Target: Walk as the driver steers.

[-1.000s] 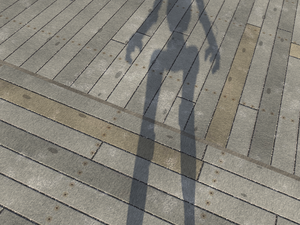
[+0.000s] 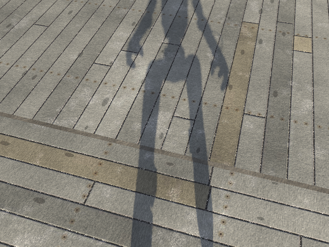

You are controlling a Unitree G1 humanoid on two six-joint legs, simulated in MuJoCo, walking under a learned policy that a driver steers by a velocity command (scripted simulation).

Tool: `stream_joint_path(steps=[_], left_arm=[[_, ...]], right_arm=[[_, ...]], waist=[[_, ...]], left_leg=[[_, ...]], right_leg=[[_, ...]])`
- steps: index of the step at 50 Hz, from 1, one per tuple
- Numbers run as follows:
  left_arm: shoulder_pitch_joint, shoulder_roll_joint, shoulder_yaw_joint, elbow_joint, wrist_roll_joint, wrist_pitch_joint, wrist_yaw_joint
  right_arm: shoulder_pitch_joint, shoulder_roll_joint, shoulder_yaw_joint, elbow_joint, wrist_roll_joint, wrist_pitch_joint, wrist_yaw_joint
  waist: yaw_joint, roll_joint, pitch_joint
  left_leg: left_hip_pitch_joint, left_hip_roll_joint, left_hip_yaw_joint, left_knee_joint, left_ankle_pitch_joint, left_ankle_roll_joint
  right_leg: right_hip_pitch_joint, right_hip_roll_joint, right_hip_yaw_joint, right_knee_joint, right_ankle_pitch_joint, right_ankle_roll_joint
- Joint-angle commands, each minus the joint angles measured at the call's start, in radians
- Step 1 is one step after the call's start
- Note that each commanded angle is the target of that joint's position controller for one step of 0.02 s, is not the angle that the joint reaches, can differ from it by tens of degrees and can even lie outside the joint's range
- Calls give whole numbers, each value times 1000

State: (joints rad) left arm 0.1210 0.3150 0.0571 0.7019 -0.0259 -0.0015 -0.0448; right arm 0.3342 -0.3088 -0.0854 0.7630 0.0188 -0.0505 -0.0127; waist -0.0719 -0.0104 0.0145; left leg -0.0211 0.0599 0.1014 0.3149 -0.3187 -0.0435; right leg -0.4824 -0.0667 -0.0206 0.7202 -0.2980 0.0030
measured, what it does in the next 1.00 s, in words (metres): walks ahead: right foot, then left foot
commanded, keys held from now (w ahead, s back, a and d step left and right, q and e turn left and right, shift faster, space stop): w+e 0.18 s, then w+q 0.72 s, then q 0.10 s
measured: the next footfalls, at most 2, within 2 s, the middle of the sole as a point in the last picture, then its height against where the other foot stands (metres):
right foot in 0.06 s outside the picture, level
left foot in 0.58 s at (164, 246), level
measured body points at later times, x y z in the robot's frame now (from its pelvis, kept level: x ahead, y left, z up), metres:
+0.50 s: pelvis +0.23 -0.07 -0.01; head +0.27 -0.09 +0.44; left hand +0.29 +0.21 -0.12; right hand +0.42 -0.32 -0.10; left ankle +0.45 +0.04 -0.70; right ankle +0.07 -0.13 -0.74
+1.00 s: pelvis +0.54 -0.10 -0.01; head +0.58 -0.09 +0.44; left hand +0.72 +0.18 -0.07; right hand +0.65 -0.38 -0.11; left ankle +0.45 +0.01 -0.74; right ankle +0.73 -0.21 -0.72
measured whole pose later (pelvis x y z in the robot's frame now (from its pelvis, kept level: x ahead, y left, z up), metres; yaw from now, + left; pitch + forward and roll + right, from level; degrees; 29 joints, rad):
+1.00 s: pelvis +0.54 -0.10 -0.01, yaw +12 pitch +2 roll +1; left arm 0.07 0.30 0.01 0.63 0.01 -0.11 -0.01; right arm 0.35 -0.31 -0.07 0.71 0.03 -0.02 -0.01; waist -0.08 -0.03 0.04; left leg -0.14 -0.11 -0.20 0.48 -0.36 0.04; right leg -0.54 -0.02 0.12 0.51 0.02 0.06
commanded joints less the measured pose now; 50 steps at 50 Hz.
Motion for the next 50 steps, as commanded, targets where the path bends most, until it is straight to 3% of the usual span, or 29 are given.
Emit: stream_joint_path(steps=[1, 2, 3, 4, 5, 6, 7, 8, 9, 10, 12, 15, 18, 22, 24, 27, 29, 30, 31, 32, 33, 34, 35, 36, 39, 42, 44, 47, 50], left_arm=[[-12, 82, 20, -77, -1, -13, -5], [82, 112, 39, -49, -1, -11, 0], [243, 175, 75, -8, -10, -8, 11], [344, 323, 105, -9, -7, -12, 28], [334, 288, 84, -36, -2, -40, 18], [284, 217, 61, -37, 6, -59, 13], [243, 172, 47, -43, 11, -67, 11], [186, 143, 37, -54, 12, -65, 14], [146, 127, 30, -68, 21, -64, 18], [122, 112, 24, -75, 28, -64, 23], [122, 113, 21, -65, 28, -73, 32], [166, 115, 18, -27, 24, -80, 42], [204, 125, 15, 5, 25, -83, 50], [260, 140, 19, 53, 23, -81, 51], [273, 142, 21, 68, 24, -72, 54], [262, 169, 28, 65, 30, -54, 70], [225, 188, 30, 45, 36, -35, 83], [230, 157, 14, 15, 57, -45, 88], [368, 23, -25, -1, 62, -68, 63], [256, 126, -11, -9, 31, -104, 41], [148, 150, -3, -58, -9, -127, 28], [103, 133, -11, -73, 1, -142, 29], [92, 127, -6, -74, 21, -143, 33], [119, 127, -3, -76, 31, -135, 34], [157, 95, -12, -72, 46, -105, 44], [42, 47, -33, -106, 51, -100, 47], [-41, 41, -35, -120, 42, -106, 42], [-76, 82, -15, -135, 30, -114, 38], [10, 115, 15, -115, 35, -124, 38]], right_arm=[[-73, -193, -50, -66, 18, -13, 10], [-69, -175, -42, -67, 13, -14, 10], [-54, -126, -23, -71, -3, -18, 10], [-76, -32, 10, -159, -40, -31, 8], [-128, -71, 7, -174, -11, -61, 5], [-162, -135, -7, -185, 26, -77, 15], [-161, -144, -7, -176, 21, -86, 15], [-153, -141, -10, -160, -8, -89, 11], [-140, -140, -14, -154, -26, -85, 11], [-113, -132, -14, -140, -27, -76, 19], [-91, -107, -7, -116, -27, -56, 28], [-169, -67, 11, -130, -21, -44, 30], [-269, -38, 28, -150, -4, -49, 44], [-368, -29, 38, -185, 9, -56, 73], [-392, -31, 39, -202, 9, -59, 88], [-318, -65, 23, -198, 0, -54, 94], [-82, -139, -14, -154, 0, -47, 78], [78, -204, -32, -133, -4, -35, 61], [89, -249, -40, -127, 1, -42, 66], [114, -152, -23, -124, 8, -33, 55], [51, -141, -17, -135, 1, -29, 45], [-9, -136, -15, -149, -3, -27, 42], [-57, -124, -10, -162, -8, -26, 41], [-83, -116, -5, -175, -21, -27, 37], [-109, -117, -5, -166, -9, -28, 25], [-91, -154, -17, -148, -1, -20, 9], [-42, -162, -20, -130, 4, -9, 3], [5, -163, -23, -107, 11, 10, -3], [-33, -138, -20, -122, 8, 28, -13]], waist=[[69, 128, 46], [116, 97, -1], [187, 10, -97], [190, -318, -166], [213, -219, -227], [196, -160, -118], [164, -115, -62], [129, -57, -23], [97, -70, -10], [77, -90, -14], [67, -75, -18], [94, -51, 9], [138, -60, 44], [170, -29, 99], [169, -23, 96], [111, -77, -10], [-24, -86, -154], [-82, 19, -281], [26, 272, -398], [-54, 145, -405], [-46, 102, -231], [-9, -16, -134], [30, -55, -62], [68, -24, -50], [107, 30, -21], [69, 55, 3], [22, 70, -12], [14, 102, -28], [80, 134, -74]], left_leg=[[-155, 228, -100, -46, 56, 176], [-214, 199, -44, 90, 203, 147], [-309, 136, 47, 366, 302, 95], [-694, -25, 77, 814, -137, -10], [-835, -76, -164, 973, -257, -4], [-911, -18, -186, 1001, -179, 28], [-875, 19, -179, 946, -94, 53], [-818, 49, -180, 870, -25, 53], [-745, 63, -184, 806, 29, 51], [-698, 68, -172, 774, 74, 44], [-675, 60, -137, 722, 160, 19], [-691, 56, -119, 566, 315, 5], [-638, 30, -88, 383, 470, 24], [-667, 0, -88, 248, 491, 65], [-688, -27, -84, 213, 422, 92], [-564, -112, -16, 228, 268, 146], [-239, -153, -10, 183, 282, 205], [105, 16, -249, 214, 339, 274], [473, 266, -809, 165, 145, 484], [470, 245, -877, 45, 22, 444], [336, 223, -736, 3, 30, 399], [174, 187, -652, -24, 118, 376], [45, 149, -587, -46, 235, 366], [-46, 125, -545, -73, 310, 370], [-215, 86, -443, -107, 418, 372], [-339, 6, -339, -99, 378, 319], [-346, -13, -338, -74, 295, 280], [-258, 4, -415, 25, 288, 236], [-186, -3, -476, 202, 343, 163]], right_leg=[[145, 50, -82, -108, 31, -48], [303, 93, -102, -131, 35, -73], [528, 90, -35, -164, 27, -114], [763, -199, 548, -331, -156, -293], [772, -289, 863, -510, -322, -377], [713, -289, 758, -520, -305, -354], [622, -246, 645, -501, -217, -320], [529, -202, 543, -489, -96, -289], [451, -159, 467, -501, -3, -270], [416, -140, 410, -518, 77, -261], [391, -119, 300, -535, 279, -257], [387, -93, 181, -547, 434, -219], [371, -75, 103, -586, 396, -176], [475, -127, 68, -595, 398, -166], [563, -152, 44, -550, 518, -161], [665, -154, 4, -357, 1067, -132], [584, -121, -40, -10, 1233, -99], [329, -82, -53, 298, 896, -73], [-131, 147, 42, 664, -200, 8], [-228, 123, 173, 729, -227, -11], [-296, 69, 174, 689, -143, -22], [-277, 32, 154, 603, -86, -29], [-241, 11, 139, 526, -61, -17], [-179, -7, 140, 495, -46, -5], [-118, -29, 98, 342, -29, 55], [-36, 0, 60, 94, 183, 87], [35, 44, 54, -57, 343, 92], [71, 78, 91, -178, 362, 78], [180, 79, 96, -264, 347, 23]])
Keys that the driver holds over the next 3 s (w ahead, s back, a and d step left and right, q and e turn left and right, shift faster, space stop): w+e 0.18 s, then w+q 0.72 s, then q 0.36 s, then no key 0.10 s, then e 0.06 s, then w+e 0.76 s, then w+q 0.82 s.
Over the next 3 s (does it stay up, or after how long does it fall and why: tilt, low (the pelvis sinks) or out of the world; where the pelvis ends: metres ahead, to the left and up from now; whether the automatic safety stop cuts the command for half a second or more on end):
stays up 1.41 -0.06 -0.01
